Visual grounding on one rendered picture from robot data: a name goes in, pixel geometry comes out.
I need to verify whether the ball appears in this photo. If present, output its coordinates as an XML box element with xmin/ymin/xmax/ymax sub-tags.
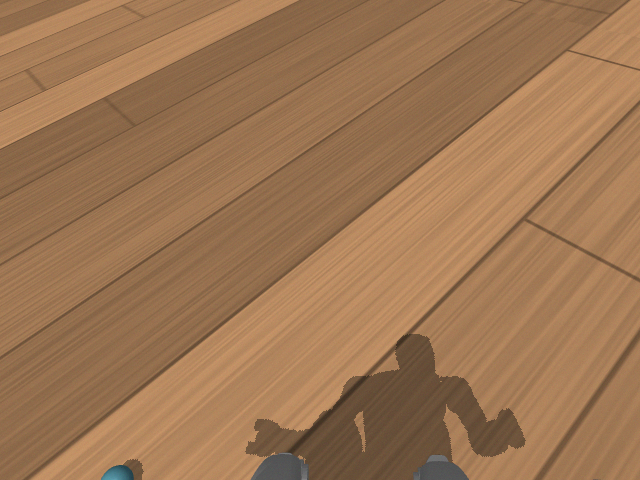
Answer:
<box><xmin>101</xmin><ymin>465</ymin><xmax>134</xmax><ymax>480</ymax></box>

